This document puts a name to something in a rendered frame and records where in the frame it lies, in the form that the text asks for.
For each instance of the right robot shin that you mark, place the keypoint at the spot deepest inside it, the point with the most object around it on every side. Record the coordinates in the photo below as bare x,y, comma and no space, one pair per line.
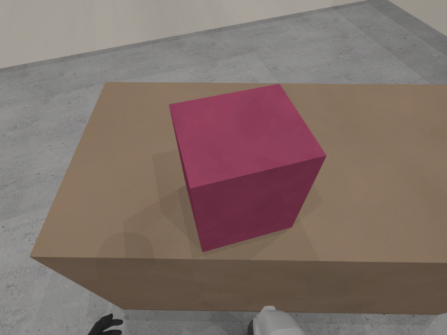
268,308

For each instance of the robot left hand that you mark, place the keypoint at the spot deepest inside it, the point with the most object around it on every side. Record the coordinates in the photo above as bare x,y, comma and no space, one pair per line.
104,323

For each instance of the pedestal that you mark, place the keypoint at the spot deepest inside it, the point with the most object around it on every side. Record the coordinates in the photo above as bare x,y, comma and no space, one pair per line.
371,236

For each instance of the right robot thigh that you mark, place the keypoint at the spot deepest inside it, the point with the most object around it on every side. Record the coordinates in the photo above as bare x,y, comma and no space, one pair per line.
275,322

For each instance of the carton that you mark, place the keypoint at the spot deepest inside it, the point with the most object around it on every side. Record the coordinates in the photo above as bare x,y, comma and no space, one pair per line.
249,161

